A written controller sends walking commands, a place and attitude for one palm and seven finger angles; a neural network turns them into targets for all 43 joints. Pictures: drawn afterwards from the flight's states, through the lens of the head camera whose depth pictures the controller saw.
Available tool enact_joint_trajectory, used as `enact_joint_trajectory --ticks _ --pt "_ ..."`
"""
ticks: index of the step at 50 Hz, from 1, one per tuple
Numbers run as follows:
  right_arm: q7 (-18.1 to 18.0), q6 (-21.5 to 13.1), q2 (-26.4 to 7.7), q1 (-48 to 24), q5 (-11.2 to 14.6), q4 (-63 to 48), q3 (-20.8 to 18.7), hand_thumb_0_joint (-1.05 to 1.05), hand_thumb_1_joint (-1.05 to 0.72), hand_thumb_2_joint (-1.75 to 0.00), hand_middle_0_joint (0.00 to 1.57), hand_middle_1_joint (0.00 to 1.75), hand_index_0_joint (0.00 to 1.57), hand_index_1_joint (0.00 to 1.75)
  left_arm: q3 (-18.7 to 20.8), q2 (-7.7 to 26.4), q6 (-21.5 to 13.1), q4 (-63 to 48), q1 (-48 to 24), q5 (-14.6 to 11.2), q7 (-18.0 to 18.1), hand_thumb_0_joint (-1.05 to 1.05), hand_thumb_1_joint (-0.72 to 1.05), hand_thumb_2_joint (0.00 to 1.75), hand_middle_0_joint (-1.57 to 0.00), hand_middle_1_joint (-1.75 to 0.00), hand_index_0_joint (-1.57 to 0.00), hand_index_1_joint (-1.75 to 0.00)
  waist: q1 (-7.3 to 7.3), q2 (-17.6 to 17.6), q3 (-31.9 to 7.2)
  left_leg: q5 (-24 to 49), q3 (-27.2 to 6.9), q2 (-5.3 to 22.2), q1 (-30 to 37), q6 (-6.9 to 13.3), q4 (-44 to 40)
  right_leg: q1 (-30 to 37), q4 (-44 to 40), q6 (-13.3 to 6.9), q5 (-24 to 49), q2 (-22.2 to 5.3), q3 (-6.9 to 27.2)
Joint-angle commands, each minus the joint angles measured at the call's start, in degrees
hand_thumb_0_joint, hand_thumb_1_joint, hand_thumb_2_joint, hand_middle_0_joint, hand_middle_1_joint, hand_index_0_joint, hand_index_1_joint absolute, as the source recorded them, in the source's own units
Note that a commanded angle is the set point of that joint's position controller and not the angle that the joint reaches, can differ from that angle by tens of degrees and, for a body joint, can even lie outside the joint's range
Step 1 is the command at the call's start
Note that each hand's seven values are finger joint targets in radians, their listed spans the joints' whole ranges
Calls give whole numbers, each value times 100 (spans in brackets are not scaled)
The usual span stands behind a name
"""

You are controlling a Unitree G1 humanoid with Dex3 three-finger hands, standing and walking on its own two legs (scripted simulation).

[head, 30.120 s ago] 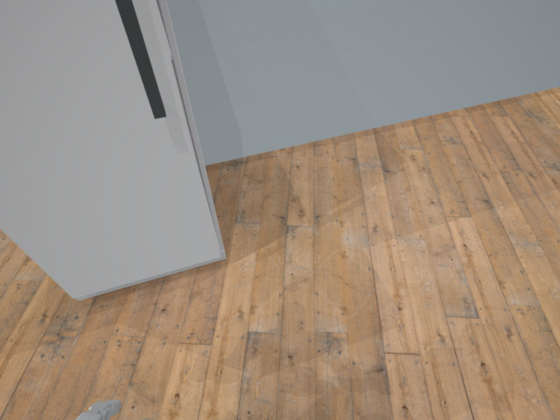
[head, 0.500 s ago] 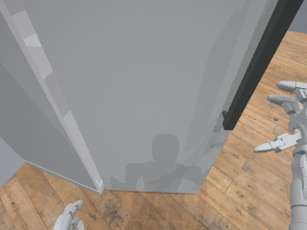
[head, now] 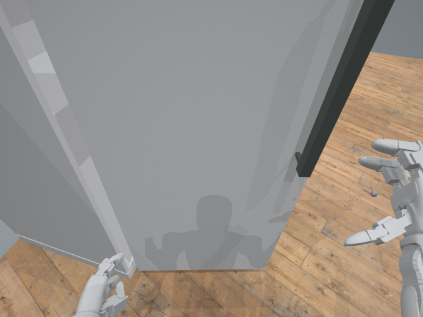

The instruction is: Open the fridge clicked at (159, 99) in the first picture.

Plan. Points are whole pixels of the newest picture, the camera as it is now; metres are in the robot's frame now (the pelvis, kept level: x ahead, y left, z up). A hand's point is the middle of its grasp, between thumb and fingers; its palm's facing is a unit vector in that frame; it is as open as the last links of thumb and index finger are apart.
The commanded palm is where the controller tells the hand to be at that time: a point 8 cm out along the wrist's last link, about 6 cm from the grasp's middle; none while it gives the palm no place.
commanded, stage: draw the hand back to the body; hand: right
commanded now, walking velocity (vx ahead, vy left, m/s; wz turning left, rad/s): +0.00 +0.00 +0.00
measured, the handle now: (337, 76) +0.44 -0.21 +0.27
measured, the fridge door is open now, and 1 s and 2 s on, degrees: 71 71 71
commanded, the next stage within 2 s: step back with the hand held close in 1.68 s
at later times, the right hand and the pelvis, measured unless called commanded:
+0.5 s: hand (391, 208) +0.24 -0.25 +0.18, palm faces +0.22 +0.98 -0.01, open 14.7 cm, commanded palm +0.20 -0.29 +0.18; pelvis +0.01 +0.00 +0.01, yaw -1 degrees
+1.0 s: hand (413, 220) +0.22 -0.27 +0.17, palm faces +0.45 +0.84 -0.32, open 11.8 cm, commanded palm +0.17 -0.31 +0.19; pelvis +0.01 -0.01 +0.02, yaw +0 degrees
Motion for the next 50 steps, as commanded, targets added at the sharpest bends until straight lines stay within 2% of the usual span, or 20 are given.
enact_joint_trajectory --ticks 1,3,5,6,7,8,10,12,17,20,25,30,31,32,34,36,38,40,44,50 --pt "-42 -423 -1185 -1214 105 -1668 -514 0 55 -20 25 115 25 115 288 658 -400 -930 -658 1 92 0 90 90 -20 -30 -20 -30 15 -217 -860 1023 -70 -137 18 58 -712 715 -563 -207 661 232 -54" --pt "-40 -433 -1097 -1436 90 -1569 -394 0 55 -20 25 115 25 115 268 660 -416 -849 -637 -3 117 0 90 90 -20 -30 -20 -30 115 -172 -623 808 -56 -157 -152 50 -768 670 -587 -194 489 227 -25" --pt "-33 -448 -1212 -1320 114 -1502 -526 0 55 -20 25 115 25 115 292 692 -460 -829 -637 1 143 0 90 90 -20 -30 -20 -30 76 -67 -682 790 -108 -139 -119 40 -796 647 -557 -211 471 229 -30" --pt "123 491 -1047 -1037 712 -778 -621 0 55 -20 25 115 25 115 242 702 -489 -840 -831 -192 209 0 90 90 -20 -30 -20 -30 -95 -93 -948 687 -135 -70 325 74 -992 655 -798 -201 214 213 4" --pt "225 914 -1074 -1533 768 -1529 -502 0 55 -20 25 115 25 115 201 678 -534 -962 -938 -244 275 0 90 90 -20 -30 -20 -30 -70 -252 -1046 814 -136 -25 448 42 -1077 828 -846 -229 355 235 -3" --pt "227 1323 -1372 -1474 772 -1615 -775 0 55 -20 25 115 25 115 193 690 -568 -957 -942 -244 338 0 90 90 -20 -30 -20 -30 -132 -180 -1096 941 -113 -34 550 45 -1090 888 -876 -244 516 240 24" --pt "209 2067 -1323 -1305 644 -1927 -625 0 55 -20 25 115 25 115 121 646 -611 -1008 -996 -272 351 0 90 90 -20 -30 -20 -30 -153 -340 -990 1224 -47 -14 536 38 -1124 1005 -939 -287 793 243 28" --pt "71 2231 -1223 -1229 533 -2375 -607 0 55 -20 25 115 25 115 112 598 -650 -1030 -951 -237 309 0 90 90 -20 -30 -20 -30 -100 -188 -812 1375 34 -71 437 30 -1151 1176 -970 -286 998 241 49" --pt "-20 2098 -1091 -526 654 -2270 -853 0 55 -20 25 115 25 115 136 629 -681 -914 -868 -178 209 0 90 90 -20 -30 -20 -30 -112 219 -553 1414 80 -128 407 5 -1180 1166 -1024 -234 996 217 26" --pt "4 2266 -1074 -572 609 -2073 -826 0 55 -20 25 115 25 115 137 639 -600 -882 -923 -205 222 0 90 90 -20 -30 -20 -30 -81 110 -248 1064 17 -94 291 -4 -1328 1079 -1084 -245 769 221 -3" --pt "4 2281 -1226 -606 513 -2604 -901 0 55 -20 25 115 25 115 120 603 -590 -985 -990 -182 250 0 90 90 -20 -30 -20 -30 -119 -273 -515 1120 7 -81 471 28 -1326 1277 -1109 -256 879 243 -12" --pt "155 2100 -1244 -565 614 -2577 -941 0 37 -29 24 104 24 104 113 625 -707 -906 -966 -171 302 0 90 90 -20 -30 -20 -30 -86 -102 -461 1134 -2 -103 464 8 -1381 1312 -1104 -264 854 236 21" --pt "-712 1579 -1965 -649 -299 -2872 -1055 0 33 -31 24 102 24 102 145 604 -718 -829 -1121 72 269 0 90 90 -20 -30 -20 -30 -122 -220 237 881 -234 -22 199 -40 -1875 1110 -1168 -247 705 320 -62" --pt "-1038 1402 -1376 -129 -375 -2394 -770 0 30 -32 24 100 24 100 133 560 -712 -727 -1074 117 247 0 90 90 -20 -30 -20 -30 -35 -189 435 621 -138 30 161 -16 -1863 1112 -1218 -219 534 287 -53" --pt "-1357 1087 -1151 171 -621 -2659 -463 0 22 -36 24 96 24 96 200 587 -634 -680 -1030 147 191 0 90 90 -20 -30 -20 -30 -62 -70 140 628 -100 15 376 -4 -1848 1398 -1349 -269 545 234 -45" --pt "-1550 861 -1143 349 -757 -2850 -415 0 15 -39 24 92 24 92 199 555 -588 -675 -975 175 180 0 90 90 -20 -30 -20 -30 -63 -306 -175 672 -86 43 644 -6 -1754 1586 -1471 -272 564 217 -76" --pt "-1673 694 -1117 449 -860 -2953 -372 0 8 -43 23 87 23 87 223 548 -555 -652 -970 194 173 0 90 90 -20 -30 -20 -30 -54 -323 -168 683 -69 29 713 -1 -1782 1687 -1590 -270 561 194 -81" --pt "-1744 598 -1222 596 -902 -2859 -488 0 1 -46 23 83 23 83 248 580 -509 -612 -986 215 190 0 90 90 -20 -30 -20 -30 -63 64 -102 668 -62 22 800 -18 -1889 1653 -1677 -293 582 170 -71" --pt "-1827 429 -1280 712 -1022 -3016 -568 0 -14 -53 23 75 23 75 283 577 -458 -536 -1043 241 203 0 90 90 -20 -30 -20 -30 -100 -269 -98 884 -41 -4 957 27 -1944 1832 -1794 -273 783 178 -73" --pt "-1821 370 -1132 1167 -1038 -2891 -568 0 -36 -64 22 62 22 62 302 537 -363 -551 -1026 257 160 0 90 90 -20 -30 -20 -30 -122 -123 89 1122 -3 -20 1121 25 -1967 1848 -1936 -251 1016 139 -74"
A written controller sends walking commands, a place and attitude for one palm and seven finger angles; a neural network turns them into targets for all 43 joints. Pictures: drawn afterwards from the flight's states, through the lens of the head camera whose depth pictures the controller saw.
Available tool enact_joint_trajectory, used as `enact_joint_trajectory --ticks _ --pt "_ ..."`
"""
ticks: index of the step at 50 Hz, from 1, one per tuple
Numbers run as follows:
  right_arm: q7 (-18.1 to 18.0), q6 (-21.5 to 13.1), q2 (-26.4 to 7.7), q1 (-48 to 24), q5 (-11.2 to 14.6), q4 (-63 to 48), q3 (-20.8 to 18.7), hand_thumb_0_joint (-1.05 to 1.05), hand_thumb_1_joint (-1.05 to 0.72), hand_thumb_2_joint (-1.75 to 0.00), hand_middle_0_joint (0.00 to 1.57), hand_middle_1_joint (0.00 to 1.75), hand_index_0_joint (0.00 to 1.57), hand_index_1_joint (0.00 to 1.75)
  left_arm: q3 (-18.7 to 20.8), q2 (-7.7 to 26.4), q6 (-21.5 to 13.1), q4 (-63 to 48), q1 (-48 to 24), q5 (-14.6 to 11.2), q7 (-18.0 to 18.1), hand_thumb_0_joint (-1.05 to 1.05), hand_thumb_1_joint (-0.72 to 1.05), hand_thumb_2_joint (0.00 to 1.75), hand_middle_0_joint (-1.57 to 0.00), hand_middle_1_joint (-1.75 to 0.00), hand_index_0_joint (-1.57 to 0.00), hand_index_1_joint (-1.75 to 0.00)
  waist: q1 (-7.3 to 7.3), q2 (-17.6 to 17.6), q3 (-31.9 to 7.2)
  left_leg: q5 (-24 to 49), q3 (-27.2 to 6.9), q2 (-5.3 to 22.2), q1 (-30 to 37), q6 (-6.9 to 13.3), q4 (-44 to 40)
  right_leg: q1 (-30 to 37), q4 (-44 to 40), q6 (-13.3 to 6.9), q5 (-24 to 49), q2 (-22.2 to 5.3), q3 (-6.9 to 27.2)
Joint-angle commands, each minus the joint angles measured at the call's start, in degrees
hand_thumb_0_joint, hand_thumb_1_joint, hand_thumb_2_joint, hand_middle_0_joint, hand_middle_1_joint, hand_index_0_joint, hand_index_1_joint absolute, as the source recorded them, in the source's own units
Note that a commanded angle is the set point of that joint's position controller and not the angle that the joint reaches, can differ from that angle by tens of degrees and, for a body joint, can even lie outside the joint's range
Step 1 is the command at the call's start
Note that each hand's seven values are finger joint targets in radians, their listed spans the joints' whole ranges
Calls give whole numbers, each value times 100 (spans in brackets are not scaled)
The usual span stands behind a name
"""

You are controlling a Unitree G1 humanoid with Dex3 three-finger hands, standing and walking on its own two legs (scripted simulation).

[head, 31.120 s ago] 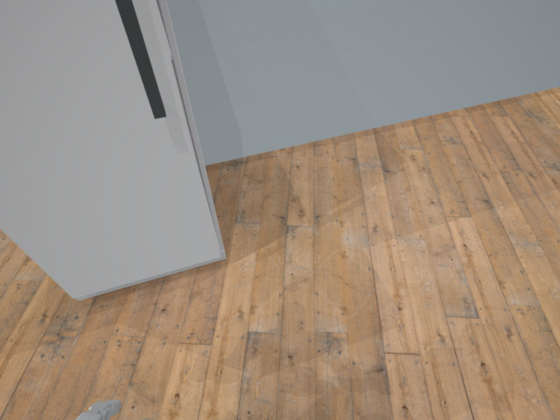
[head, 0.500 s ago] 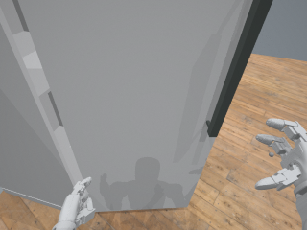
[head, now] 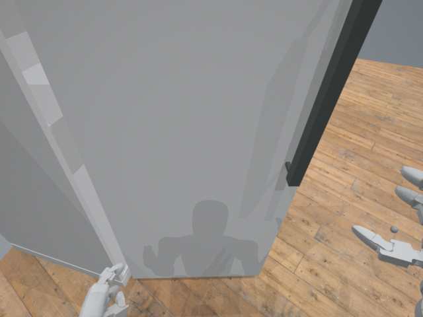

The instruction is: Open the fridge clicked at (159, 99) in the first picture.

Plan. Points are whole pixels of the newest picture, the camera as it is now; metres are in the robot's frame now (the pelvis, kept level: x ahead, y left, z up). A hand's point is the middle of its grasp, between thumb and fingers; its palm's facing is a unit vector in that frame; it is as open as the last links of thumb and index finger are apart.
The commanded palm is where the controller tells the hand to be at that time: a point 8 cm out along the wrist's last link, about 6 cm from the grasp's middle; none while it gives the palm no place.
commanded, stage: draw the hand back to the body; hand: right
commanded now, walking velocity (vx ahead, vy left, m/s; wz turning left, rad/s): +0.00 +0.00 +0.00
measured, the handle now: (322, 91) +0.43 -0.20 +0.25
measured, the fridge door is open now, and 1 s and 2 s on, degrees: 71 71 71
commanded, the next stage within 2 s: step back with the hand held close in 0.68 s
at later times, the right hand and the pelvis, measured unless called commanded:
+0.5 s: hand (407, 231) +0.20 -0.28 +0.16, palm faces +0.49 +0.80 -0.34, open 7.6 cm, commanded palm +0.15 -0.31 +0.17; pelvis +0.01 +0.00 +0.00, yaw +0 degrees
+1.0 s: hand (407, 232) +0.20 -0.27 +0.16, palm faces +0.43 +0.80 -0.42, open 7.4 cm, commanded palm +0.14 -0.31 +0.17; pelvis +0.00 -0.01 +0.00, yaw +0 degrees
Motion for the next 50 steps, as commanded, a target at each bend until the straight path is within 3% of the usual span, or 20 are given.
enact_joint_trajectory --ticks 1,8,12,15,20,24,28,32,33,38,40,41,42,43,46,50 --pt "-60 -453 -1067 -631 -32 -1228 -657 0 -39 -65 22 60 22 60 289 637 -301 -1052 -955 1 57 0 90 90 -20 -30 -20 -30 -18 -96 -405 596 95 -135 -277 133 -571 406 -555 -142 525 14 54" --pt "-39 -445 -1047 -318 -69 -1482 -739 0 -65 -78 21 45 21 45 324 625 -188 -1112 -905 14 -22 0 90 90 -20 -30 -20 -30 -21 -269 -474 919 120 -163 -139 159 -539 499 -574 -83 897 -13 46" --pt "-39 -410 -1114 -211 -62 -1609 -837 0 -79 -85 20 36 20 36 341 623 -129 -1146 -894 20 -31 0 90 90 -20 -30 -20 -30 -25 -277 -548 1152 115 -164 -75 159 -545 565 -527 -89 1144 -9 13" --pt "-37 -350 -1107 -145 -43 -1492 -874 0 -90 -90 20 30 20 30 336 614 -76 -1160 -904 15 -21 0 90 90 -20 -30 -20 -30 -18 -143 -392 1082 123 -164 -127 146 -606 506 -544 -96 1053 -8 7" --pt "-49 -311 -1050 -340 -70 -1535 -760 0 -90 -90 20 30 20 30 329 621 -55 -1155 -911 23 -5 0 90 90 -20 -30 -20 -30 9 -277 -362 992 118 -161 -159 146 -645 554 -557 -107 953 11 -2" --pt "-62 -296 -1151 -261 -72 -1605 -851 0 -90 -90 20 30 20 30 355 642 -52 -1170 -933 40 -3 0 90 90 -20 -30 -20 -30 -35 -78 -539 1194 128 -178 -40 149 -628 603 -525 -121 1147 18 1" --pt "-56 -284 -1073 -357 -68 -1634 -779 0 -90 -90 20 30 20 30 328 598 -20 -1175 -939 30 -14 0 90 90 -20 -30 -20 -30 -14 -258 -450 1175 113 -159 -79 148 -630 584 -509 -111 1115 31 -11" --pt "-40 -252 -1075 -243 -33 -1448 -829 0 -90 -90 20 30 20 30 327 582 11 -1181 -971 29 -2 0 90 90 -20 -30 -20 -30 -30 -72 -324 1110 119 -152 -100 123 -679 507 -524 -127 1010 26 -37" --pt "-37 -270 -1086 -310 -52 -1553 -821 0 -90 -90 20 30 20 30 328 581 11 -1180 -972 26 -9 0 90 90 -20 -30 -20 -30 -22 -266 -336 1075 103 -152 -99 137 -680 531 -530 -118 987 32 -37" --pt "-37 -294 -1071 -199 -30 -1476 -832 0 -90 -90 20 30 20 30 341 576 9 -1171 -982 26 5 0 90 90 -20 -30 -20 -30 -31 -100 -368 1003 112 -149 -91 123 -717 543 -535 -132 915 27 -42" --pt "-31 -330 -1119 -435 -34 -1736 -799 0 -90 -90 20 30 20 30 346 591 -25 -1206 -1027 26 17 0 90 90 -20 -30 -20 -30 -20 -168 -463 987 82 -133 -65 109 -754 592 -534 -153 877 46 -52" --pt "-118 -609 -1933 -1132 -119 -2206 -1532 0 -90 -90 20 30 20 30 324 687 124 -1433 -1049 -32 -27 0 90 90 -20 -30 -20 -30 199 -69 7 1290 -194 102 -636 73 -1057 131 -255 -247 682 -26 19" --pt "-76 -632 -1431 -471 -115 -1642 -1178 0 -90 -90 20 30 20 30 339 626 225 -1294 -1021 0 -22 0 90 90 -20 -30 -20 -30 245 251 -21 1379 -154 206 -697 82 -1034 70 -122 -229 755 -8 79" --pt "-60 -632 -1246 -52 -139 -1584 -1019 0 -90 -90 20 30 20 30 371 628 300 -1372 -974 3 -46 0 90 90 -20 -30 -20 -30 240 275 -127 1513 -153 254 -776 78 -981 110 -20 -221 887 -22 57" --pt "-73 -724 -1170 552 -135 -1739 -1033 0 -90 -90 20 30 20 30 437 669 453 -1507 -826 3 -53 0 90 90 -20 -30 -20 -30 257 -165 -711 1948 -24 229 -569 44 -596 225 -38 -206 1705 -101 81" --pt "-115 -802 -1324 907 -86 -1961 -1218 0 -90 -90 20 30 20 30 505 696 592 -1648 -757 -43 -29 0 90 90 -20 -30 -20 -30 270 -100 -1092 2019 29 126 -528 -15 -325 255 -51 -207 2265 -219 135"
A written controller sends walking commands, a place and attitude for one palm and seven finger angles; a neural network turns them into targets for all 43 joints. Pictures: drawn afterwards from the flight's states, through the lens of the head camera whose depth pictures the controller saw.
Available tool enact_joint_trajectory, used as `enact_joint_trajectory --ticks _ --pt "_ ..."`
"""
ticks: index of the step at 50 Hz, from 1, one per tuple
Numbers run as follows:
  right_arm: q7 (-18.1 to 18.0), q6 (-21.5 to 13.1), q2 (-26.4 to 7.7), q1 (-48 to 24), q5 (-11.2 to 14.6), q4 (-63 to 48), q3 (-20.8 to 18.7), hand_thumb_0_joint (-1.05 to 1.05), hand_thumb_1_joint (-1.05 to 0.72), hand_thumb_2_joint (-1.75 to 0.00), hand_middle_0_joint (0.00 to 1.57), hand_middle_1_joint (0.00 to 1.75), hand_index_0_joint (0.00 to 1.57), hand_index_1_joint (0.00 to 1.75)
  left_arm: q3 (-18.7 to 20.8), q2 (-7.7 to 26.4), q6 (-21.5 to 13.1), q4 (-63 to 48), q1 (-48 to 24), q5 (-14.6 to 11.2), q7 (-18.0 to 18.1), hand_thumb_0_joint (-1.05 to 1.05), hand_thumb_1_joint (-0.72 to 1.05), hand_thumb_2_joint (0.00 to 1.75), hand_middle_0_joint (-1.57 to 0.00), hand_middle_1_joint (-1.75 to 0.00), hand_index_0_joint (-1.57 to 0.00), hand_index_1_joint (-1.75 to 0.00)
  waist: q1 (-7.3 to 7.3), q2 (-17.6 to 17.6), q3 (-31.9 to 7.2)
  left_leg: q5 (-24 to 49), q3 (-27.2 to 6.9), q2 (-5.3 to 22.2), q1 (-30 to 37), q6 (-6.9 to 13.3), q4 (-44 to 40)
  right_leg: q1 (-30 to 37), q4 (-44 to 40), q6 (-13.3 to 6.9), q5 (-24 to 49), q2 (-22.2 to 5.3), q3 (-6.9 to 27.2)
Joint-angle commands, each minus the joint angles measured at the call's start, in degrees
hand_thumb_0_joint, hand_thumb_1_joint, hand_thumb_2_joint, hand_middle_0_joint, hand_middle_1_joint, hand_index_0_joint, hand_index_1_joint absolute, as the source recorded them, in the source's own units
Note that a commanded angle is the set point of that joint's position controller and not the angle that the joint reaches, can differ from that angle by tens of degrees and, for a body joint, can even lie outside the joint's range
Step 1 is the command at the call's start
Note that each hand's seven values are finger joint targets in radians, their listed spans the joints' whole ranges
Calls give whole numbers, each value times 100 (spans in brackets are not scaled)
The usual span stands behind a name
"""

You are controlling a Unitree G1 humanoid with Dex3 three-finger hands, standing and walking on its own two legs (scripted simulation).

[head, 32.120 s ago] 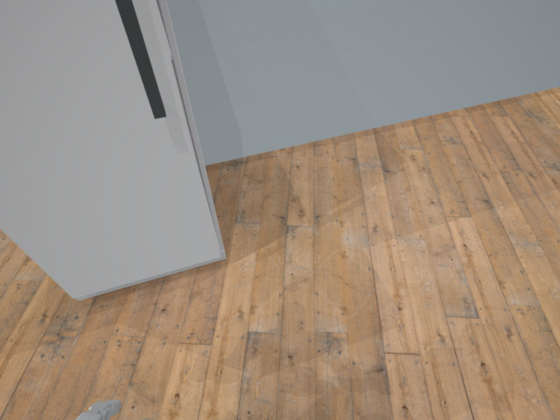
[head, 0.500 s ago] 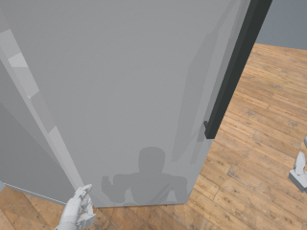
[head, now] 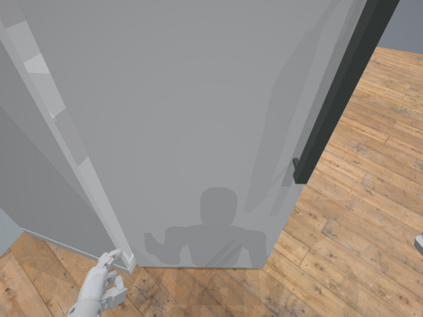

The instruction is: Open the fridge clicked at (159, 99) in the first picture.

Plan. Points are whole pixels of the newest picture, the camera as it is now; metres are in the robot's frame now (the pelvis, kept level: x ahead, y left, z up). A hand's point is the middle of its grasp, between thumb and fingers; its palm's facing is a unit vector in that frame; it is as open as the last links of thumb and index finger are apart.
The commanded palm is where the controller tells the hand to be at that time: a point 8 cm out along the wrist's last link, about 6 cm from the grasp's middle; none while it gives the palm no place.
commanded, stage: step back with the hand held close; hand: right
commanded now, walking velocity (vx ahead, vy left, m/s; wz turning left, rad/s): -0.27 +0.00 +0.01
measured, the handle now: (334, 86) +0.43 -0.19 +0.25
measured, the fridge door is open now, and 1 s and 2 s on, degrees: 71 71 71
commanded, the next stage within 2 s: stop stepping back and stand still in 1.00 s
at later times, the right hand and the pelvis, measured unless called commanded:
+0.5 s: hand out of the picture +0.11 -0.29 +0.16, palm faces +0.47 +0.76 -0.44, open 7.4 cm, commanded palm +0.05 -0.32 +0.17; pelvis -0.08 -0.01 -0.01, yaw -2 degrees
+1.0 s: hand out of the picture +0.05 -0.29 +0.17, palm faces +0.42 +0.82 -0.39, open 7.4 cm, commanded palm -0.02 -0.33 +0.17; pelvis -0.15 -0.03 -0.01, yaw -1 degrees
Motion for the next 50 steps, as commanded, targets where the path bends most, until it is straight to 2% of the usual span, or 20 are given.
enact_joint_trajectory --ticks 1,6,16,20,25,27,29,31,32,35,38,39,41,42,44,46,47,48,49,50 --pt "-112 -450 -1153 123 35 -1249 -787 0 -90 -90 20 30 20 30 318 626 -154 -1072 -511 -56 108 0 90 90 -20 -30 -20 -30 31 -22 -1000 1758 -1 153 -240 21 -12 646 -118 -168 2201 -195 109" --pt "-167 -539 -1240 134 46 -1330 -865 0 -90 -90 20 30 20 30 357 654 -149 -1147 -471 -102 141 0 90 90 -20 -30 -20 -30 55 -18 -892 1262 -48 83 -329 -5 76 248 -259 -194 1501 -254 189" --pt "-248 -847 -1137 -10 -146 -1351 -898 0 -90 -90 20 30 20 30 376 754 -426 -1179 -414 -113 141 0 90 90 -20 -30 -20 -30 72 -375 -381 -377 -227 -106 218 16 459 -1807 -940 -437 -1936 -488 710" --pt "-267 -962 -1176 25 -220 -1395 -1006 0 -90 -90 20 30 20 30 403 741 -573 -1124 -332 -84 133 0 90 90 -20 -30 -20 -30 69 -433 -409 -655 -382 -135 251 68 565 -2176 -801 -483 -2329 -509 805" --pt "-347 -1021 -1176 -106 -117 -1558 -816 0 -90 -90 20 30 20 30 381 594 -637 -822 -74 -55 90 0 90 90 -20 -30 -20 -30 204 692 -469 -1406 -1038 760 -2003 513 -705 -237 1130 -54 -977 120 112" --pt "-404 -1032 -1234 -321 -118 -1636 -785 0 -90 -90 20 30 20 30 363 614 -663 -744 -105 -51 114 0 90 90 -20 -30 -20 -30 245 460 -397 -1449 -830 722 -2416 461 -585 74 1094 -35 -889 84 136" --pt "-426 -1072 -1334 -452 -127 -1775 -874 0 -90 -90 20 30 20 30 372 709 -724 -786 -202 -50 180 0 90 90 -20 -30 -20 -30 237 -199 -305 -1529 -430 212 -2071 223 -67 -342 56 -155 -1411 -257 687" --pt "-394 -1131 -1199 -329 -235 -1716 -986 0 -90 -90 20 30 20 30 375 834 -816 -898 -353 -48 214 0 90 90 -20 -30 -20 -30 159 -1496 -379 -879 -116 -604 -25 -18 2020 -2431 -1868 -619 -3462 -1225 2000" --pt "-369 -1170 -1242 -499 -300 -1785 -1093 0 -90 -90 20 30 20 30 437 810 -837 -902 -373 -24 194 0 90 90 -20 -30 -20 -30 106 -1610 -457 -603 -169 -773 548 -8 2896 -3040 -2134 -859 -3770 -1556 2393" --pt "-294 -1210 -1206 -17 -241 -1521 -1147 0 -90 -90 20 30 20 30 517 653 -867 -840 -321 19 49 0 90 90 -20 -30 -20 -30 50 -954 -563 -1178 -282 -707 169 145 2559 -2418 -1557 -845 -2612 -1392 1851" --pt "-223 -1195 -1131 390 -26 -1656 -940 0 -90 -90 20 30 20 30 476 527 -839 -717 -297 24 -74 0 90 90 -20 -30 -20 -30 66 -1216 -718 -1369 -169 -446 -330 383 582 -1226 -1153 -301 -1846 -1101 1294" --pt "-221 -1228 -1258 383 -9 -1765 -967 0 -90 -90 20 30 20 30 471 466 -811 -676 -218 60 -93 0 90 90 -20 -30 -20 -30 115 -842 -790 -1008 -683 -81 -684 489 -227 -666 -573 -159 -1025 -918 1068" --pt "-260 -1312 -1530 -182 -8 -1824 -983 0 -90 -90 20 30 20 30 368 355 -706 -555 -247 43 -50 0 90 90 -20 -30 -20 -30 141 616 -879 506 -1974 1184 -1908 785 -941 401 1171 172 -2 -274 109" --pt "-271 -1308 -1538 -654 -79 -1785 -814 0 -90 -90 20 30 20 30 338 370 -739 -513 -268 58 21 0 90 90 -20 -30 -20 -30 223 864 -813 802 -1480 1156 -2208 769 -836 676 1378 235 -162 -115 -93" --pt "-262 -1118 -1507 -803 -97 -1622 -755 0 -90 -90 20 30 20 30 431 487 -773 -507 -323 -16 116 0 90 90 -20 -30 -20 -30 280 1127 -979 2270 -899 636 -1930 381 -144 935 1094 110 1018 -48 -168" --pt "-183 -1027 -1408 -652 -49 -1556 -724 0 -90 -90 20 30 20 30 402 597 -666 -655 -384 -70 155 0 90 90 -20 -30 -20 -30 216 -106 -854 1707 -346 -201 -1594 -54 543 1088 -62 -70 2753 -518 243" --pt "-159 -1036 -1407 -489 -24 -1400 -801 0 -90 -90 20 30 20 30 416 659 -644 -669 -388 -71 125 0 90 90 -20 -30 -20 -30 154 -563 -1015 495 -306 -510 -1374 -77 980 969 -515 -265 2651 -890 680" --pt "-142 -1044 -1462 -320 35 -1479 -915 0 -90 -90 20 30 20 30 429 638 -651 -736 -431 3 74 0 90 90 -20 -30 -20 -30 115 -1256 -1311 -1064 -341 -679 -1107 6 1723 693 -1261 -418 1599 -1352 1412" --pt "-129 -1077 -1488 -230 51 -1580 -1014 0 -90 -90 20 30 20 30 461 639 -713 -764 -496 102 52 0 90 90 -20 -30 -20 -30 36 -1452 -1394 -1790 -499 -764 -805 84 2453 156 -1803 -561 359 -1675 1949" --pt "-141 -1026 -1457 -47 75 -1630 -1118 0 -90 -90 20 30 20 30 461 562 -729 -772 -504 129 3 0 90 90 -20 -30 -20 -30 -11 -1152 -1334 -1768 -530 -707 -329 199 2738 -578 -2059 -613 -881 -1781 1858"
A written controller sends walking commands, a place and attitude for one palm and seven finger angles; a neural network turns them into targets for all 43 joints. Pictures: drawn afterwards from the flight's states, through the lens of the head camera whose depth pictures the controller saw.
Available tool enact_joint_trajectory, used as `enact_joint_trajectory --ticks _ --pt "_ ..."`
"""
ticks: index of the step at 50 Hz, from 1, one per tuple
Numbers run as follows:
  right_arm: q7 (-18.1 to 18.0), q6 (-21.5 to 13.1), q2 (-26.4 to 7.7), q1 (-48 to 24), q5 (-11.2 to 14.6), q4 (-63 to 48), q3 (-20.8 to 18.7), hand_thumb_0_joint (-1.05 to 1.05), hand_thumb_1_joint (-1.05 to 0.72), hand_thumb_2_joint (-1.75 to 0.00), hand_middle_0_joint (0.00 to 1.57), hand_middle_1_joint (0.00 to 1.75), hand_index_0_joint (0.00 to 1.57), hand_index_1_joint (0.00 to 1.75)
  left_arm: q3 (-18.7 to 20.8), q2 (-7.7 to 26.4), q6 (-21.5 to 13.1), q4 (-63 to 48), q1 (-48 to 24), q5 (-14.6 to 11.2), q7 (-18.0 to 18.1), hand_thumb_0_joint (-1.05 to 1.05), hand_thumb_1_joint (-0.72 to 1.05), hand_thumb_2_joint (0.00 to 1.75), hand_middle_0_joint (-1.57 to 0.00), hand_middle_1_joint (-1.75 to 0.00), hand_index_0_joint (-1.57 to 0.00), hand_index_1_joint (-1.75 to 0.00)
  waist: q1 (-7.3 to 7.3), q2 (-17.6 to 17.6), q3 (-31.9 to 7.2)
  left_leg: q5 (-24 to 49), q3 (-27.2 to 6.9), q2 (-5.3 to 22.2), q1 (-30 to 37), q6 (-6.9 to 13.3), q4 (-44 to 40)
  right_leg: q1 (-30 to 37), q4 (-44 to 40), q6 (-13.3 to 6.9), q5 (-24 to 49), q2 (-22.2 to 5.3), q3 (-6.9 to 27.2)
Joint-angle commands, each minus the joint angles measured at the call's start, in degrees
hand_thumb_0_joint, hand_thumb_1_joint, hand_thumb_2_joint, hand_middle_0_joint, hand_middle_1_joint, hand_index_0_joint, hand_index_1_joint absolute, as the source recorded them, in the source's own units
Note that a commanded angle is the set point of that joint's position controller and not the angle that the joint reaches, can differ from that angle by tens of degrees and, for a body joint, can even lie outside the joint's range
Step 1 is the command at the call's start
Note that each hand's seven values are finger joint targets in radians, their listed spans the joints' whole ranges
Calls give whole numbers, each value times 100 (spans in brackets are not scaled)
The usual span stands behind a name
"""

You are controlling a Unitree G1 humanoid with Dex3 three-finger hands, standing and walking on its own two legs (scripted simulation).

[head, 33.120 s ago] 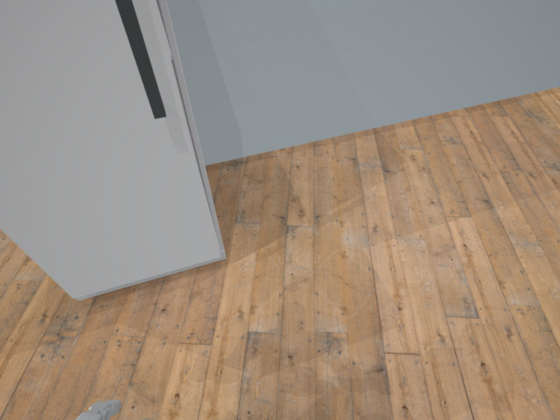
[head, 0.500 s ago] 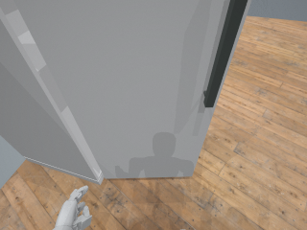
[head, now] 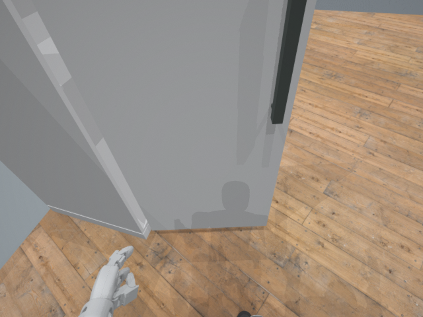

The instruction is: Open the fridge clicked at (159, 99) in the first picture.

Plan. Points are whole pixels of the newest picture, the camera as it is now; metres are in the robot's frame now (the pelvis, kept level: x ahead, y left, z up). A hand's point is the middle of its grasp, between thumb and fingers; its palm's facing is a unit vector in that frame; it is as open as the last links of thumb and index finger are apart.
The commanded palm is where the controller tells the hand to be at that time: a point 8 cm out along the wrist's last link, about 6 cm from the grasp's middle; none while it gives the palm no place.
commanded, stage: stop stepping back and stand still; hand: right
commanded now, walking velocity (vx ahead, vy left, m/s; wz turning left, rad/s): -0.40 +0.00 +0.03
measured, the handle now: (289, 24) +0.59 -0.15 +0.26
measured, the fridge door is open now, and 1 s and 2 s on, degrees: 71 71 71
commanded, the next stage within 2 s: let the arm hang, fingers relaxed in 0.90 s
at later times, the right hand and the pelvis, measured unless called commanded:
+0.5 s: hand out of the picture +0.12 -0.28 +0.17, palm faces +0.39 +0.83 -0.41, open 7.4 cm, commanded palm +0.06 -0.32 +0.19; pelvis -0.09 -0.02 +0.02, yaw +1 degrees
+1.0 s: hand out of the picture +0.13 -0.28 +0.17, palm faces +0.41 +0.80 -0.43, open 7.4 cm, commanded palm none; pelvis -0.08 -0.03 +0.01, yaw +2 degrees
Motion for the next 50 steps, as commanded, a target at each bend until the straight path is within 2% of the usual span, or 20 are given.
enact_joint_trajectory --ticks 1,4,5,7,8,11,14,16,17,19,22,25,28,30,34,36,39,45,49,50 --pt "-87 -278 -995 257 132 -1318 -974 0 -90 -90 20 30 20 30 435 878 -375 -1052 -371 78 -6 0 90 90 -20 -30 -20 -30 -21 -1320 -1247 -696 225 -193 364 245 1090 461 -2143 -203 -2326 -1644 1589" --pt "-122 -175 -986 652 207 -1387 -974 0 -90 -90 20 30 20 30 455 897 -285 -1177 -462 9 -62 0 90 90 -20 -30 -20 -30 -57 -1457 -1073 -260 607 -93 954 277 -426 -311 -1724 193 -2947 -1173 844" --pt "-123 -171 -966 655 201 -1436 -895 0 -90 -90 20 30 20 30 445 842 -222 -1165 -402 -14 -61 0 90 90 -20 -30 -20 -30 -1 -987 -1002 -284 256 322 578 380 -1250 -71 -895 364 -2615 -863 505" --pt "-200 -188 -1311 451 48 -1686 -975 0 -90 -90 20 30 20 30 414 770 -184 -1090 -164 -6 -48 0 90 90 -20 -30 -20 -30 33 957 -589 -1601 -2150 2401 -2100 1165 -3368 975 2874 696 -2011 352 -33" --pt "-246 -114 -1241 129 -12 -1594 -942 0 -90 -90 20 30 20 30 383 818 -193 -1001 -97 56 -53 0 90 90 -20 -30 -20 -30 54 956 -407 -1649 -2052 2564 -2114 1405 -3170 249 3913 611 -2109 234 352" --pt "-277 109 -803 -87 -73 -811 -649 0 -90 -90 20 30 20 30 249 784 -246 -878 -15 -14 100 0 90 90 -20 -30 -20 -30 278 547 -316 -884 -668 1716 -1559 859 -2213 646 2546 374 -2111 -212 392" --pt "-355 57 -754 -715 -168 -619 -504 0 -90 -90 20 30 20 30 269 973 -498 -716 -16 -62 267 0 90 90 -20 -30 -20 -30 280 -528 -149 -460 -133 1151 -951 456 -1435 1305 -232 242 -1891 -135 246" --pt "-351 -71 -742 -878 -215 -966 -404 0 -90 -90 20 30 20 30 338 1158 -653 -885 44 -140 257 0 90 90 -20 -30 -20 -30 189 -1233 -298 227 348 392 -598 134 -287 1161 -1137 -73 -2167 -1048 1747" --pt "-321 -120 -882 -650 -169 -993 -538 0 -90 -90 20 30 20 30 359 1132 -685 -878 22 -162 242 0 90 90 -20 -30 -20 -30 183 -1123 -521 37 407 184 -403 59 8 959 -1509 -119 -3101 -1231 2120" --pt "-231 -122 -1040 -376 -219 -1470 -727 0 -90 -90 20 30 20 30 317 938 -738 -879 -39 -37 155 0 90 90 -20 -30 -20 -30 232 -2208 -228 -301 302 66 -485 86 992 430 -2529 -80 -4719 -1346 2874" --pt "-243 -99 -752 595 -225 -1382 -592 0 -90 -90 20 30 20 30 251 858 -770 -893 51 -35 -23 0 90 90 -20 -30 -20 -30 124 -1231 -396 -190 558 113 238 174 -44 449 -1987 -149 -3429 -1112 1799" --pt "-240 -43 -843 797 -181 -1176 -692 0 -90 -90 20 30 20 30 277 942 -599 -909 -23 22 3 0 90 90 -20 -30 -20 -30 189 -973 -472 149 566 241 1249 363 -1407 -22 -1108 168 -2946 -559 987" --pt "-246 -95 -1056 237 -89 -816 -954 0 -90 -90 20 30 20 30 353 925 -453 -798 122 66 40 0 90 90 -20 -30 -20 -30 240 330 -487 -824 -1407 1640 372 1030 -2234 16 1242 303 -1869 -111 298" --pt "-267 -11 -794 162 -62 -421 -767 0 -90 -90 20 30 20 30 406 916 -471 -673 223 -65 29 0 90 90 -20 -30 -20 -30 226 810 -310 -709 -1672 1937 107 1249 -2227 -71 2083 304 -1803 -112 339" --pt "-229 -91 -738 -299 -80 -553 -544 0 -90 -90 20 30 20 30 291 932 -530 -642 -26 -94 85 0 90 90 -20 -30 -20 -30 296 -339 -97 228 -233 1097 -550 563 -1173 1327 51 167 -1143 -275 473" --pt "-216 -166 -752 -312 -107 -781 -522 0 -90 -90 20 30 20 30 319 1068 -595 -745 -144 -118 105 0 90 90 -20 -30 -20 -30 179 -740 -119 556 90 513 -405 181 -876 1239 -400 -15 -1125 -726 1183" --pt "-209 -226 -909 -460 -197 -986 -640 0 -90 -90 20 30 20 30 211 911 -653 -755 -205 -34 117 0 90 90 -20 -30 -20 -30 151 -1183 118 274 248 268 54 104 -330 489 -1621 -187 -2766 -1083 2222" --pt "-229 -222 -686 241 -160 -675 -641 0 -90 -90 20 30 20 30 277 890 -633 -871 -44 -39 28 0 90 90 -20 -30 -20 -30 142 -351 -514 1037 -186 677 587 305 -1569 873 -397 148 -1287 -349 718" --pt "-235 -162 -696 260 -55 -637 -615 0 -90 -90 20 30 20 30 310 944 -587 -863 -27 -77 33 0 90 90 -20 -30 -20 -30 189 -353 -826 2028 -224 830 398 299 -1481 1459 84 217 8 -322 561" --pt "533 770 75 67 -560 3701 1590 0 -90 -90 20 30 20 30 577 1910 -668 460 -325 -168 -451 0 90 90 -20 -30 -20 -30 411 -271 -778 3910 284 1268 101 407 -316 1116 1067 180 1846 -555 745"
